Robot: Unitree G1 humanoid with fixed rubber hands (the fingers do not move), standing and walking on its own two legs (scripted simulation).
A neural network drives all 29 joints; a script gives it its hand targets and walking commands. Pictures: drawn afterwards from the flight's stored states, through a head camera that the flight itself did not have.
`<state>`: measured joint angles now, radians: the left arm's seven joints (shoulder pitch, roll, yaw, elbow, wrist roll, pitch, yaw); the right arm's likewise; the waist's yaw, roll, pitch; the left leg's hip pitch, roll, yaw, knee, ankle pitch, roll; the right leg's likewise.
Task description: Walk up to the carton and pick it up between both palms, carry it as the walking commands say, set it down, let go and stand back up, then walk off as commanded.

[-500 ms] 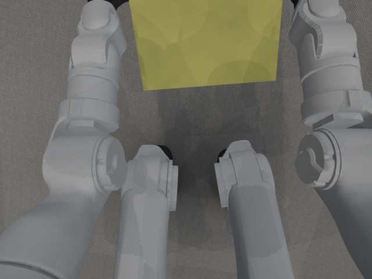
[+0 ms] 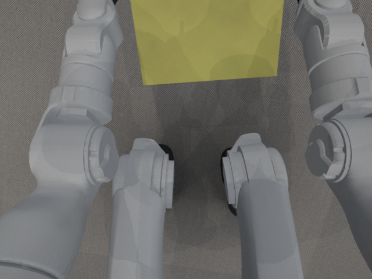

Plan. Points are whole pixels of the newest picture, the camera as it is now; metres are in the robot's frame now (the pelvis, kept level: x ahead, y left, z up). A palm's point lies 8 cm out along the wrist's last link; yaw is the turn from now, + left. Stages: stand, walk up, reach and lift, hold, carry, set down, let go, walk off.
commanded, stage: set down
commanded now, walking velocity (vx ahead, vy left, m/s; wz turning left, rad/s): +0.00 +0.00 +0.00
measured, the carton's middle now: (203, 4) +0.56 -0.02 -0.25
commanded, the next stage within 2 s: none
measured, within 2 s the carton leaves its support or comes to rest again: rests again in 0.72 s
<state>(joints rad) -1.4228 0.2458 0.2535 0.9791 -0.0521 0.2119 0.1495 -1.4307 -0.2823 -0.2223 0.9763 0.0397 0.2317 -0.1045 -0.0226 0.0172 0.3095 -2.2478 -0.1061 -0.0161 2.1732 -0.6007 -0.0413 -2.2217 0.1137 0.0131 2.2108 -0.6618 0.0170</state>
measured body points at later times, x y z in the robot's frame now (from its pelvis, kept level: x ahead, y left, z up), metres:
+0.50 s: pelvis +0.00 +0.00 -0.01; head +0.37 -0.02 +0.24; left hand +0.57 +0.14 -0.18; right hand +0.56 -0.18 -0.18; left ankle +0.10 +0.12 -0.34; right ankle +0.09 -0.11 -0.34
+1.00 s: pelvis +0.01 +0.00 -0.02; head +0.38 -0.02 +0.22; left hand +0.57 +0.14 -0.20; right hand +0.56 -0.19 -0.20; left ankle +0.10 +0.12 -0.34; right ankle +0.09 -0.11 -0.34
